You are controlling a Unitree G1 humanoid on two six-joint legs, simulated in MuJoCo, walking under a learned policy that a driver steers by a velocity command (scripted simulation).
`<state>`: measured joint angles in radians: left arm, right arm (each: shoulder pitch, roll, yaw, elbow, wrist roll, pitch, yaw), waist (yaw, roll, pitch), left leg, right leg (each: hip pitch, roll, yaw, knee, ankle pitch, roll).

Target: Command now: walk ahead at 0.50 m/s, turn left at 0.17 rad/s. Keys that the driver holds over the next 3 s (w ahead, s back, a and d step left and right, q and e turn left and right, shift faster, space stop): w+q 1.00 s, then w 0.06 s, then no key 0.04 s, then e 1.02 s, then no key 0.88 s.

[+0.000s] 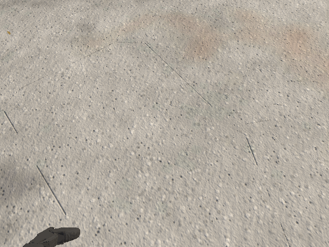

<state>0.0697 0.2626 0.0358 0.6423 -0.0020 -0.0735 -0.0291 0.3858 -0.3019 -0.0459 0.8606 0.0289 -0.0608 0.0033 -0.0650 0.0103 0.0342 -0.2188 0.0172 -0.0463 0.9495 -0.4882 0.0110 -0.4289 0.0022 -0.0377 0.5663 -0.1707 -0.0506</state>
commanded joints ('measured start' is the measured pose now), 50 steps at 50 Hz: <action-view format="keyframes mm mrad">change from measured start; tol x32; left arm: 1 225 137 46 19 0 -8 6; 42 -117 110 28 -24 -6 -39 13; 50 280 224 85 55 3 -48 10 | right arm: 1 -77 -132 -29 -107 12 -32 -3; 19 -387 -16 -9 -251 -6 12 61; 25 47 -280 -118 -182 -2 35 22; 50 87 -92 -32 -225 17 13 -22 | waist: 1 132 -100 -116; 19 143 -41 72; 26 -25 178 -423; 46 59 128 -49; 50 120 -261 -293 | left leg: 1 -521 72 -60 268 104 19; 13 -461 92 -18 -164 577 -16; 23 -142 -76 170 -340 308 133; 26 664 333 -809 -598 206 461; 34 -3 118 -242 -730 624 292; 45 66 123 -365 -565 365 179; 50 -555 -54 -149 318 -90 15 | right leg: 1 504 -316 428 -304 -110 -162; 16 451 -257 -97 -435 330 -105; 23 534 -264 -181 37 1000 -43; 26 -285 63 72 854 -445 67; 41 -59 -16 95 5 260 129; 47 212 -25 114 -123 108 29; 50 738 -422 845 -274 -448 -193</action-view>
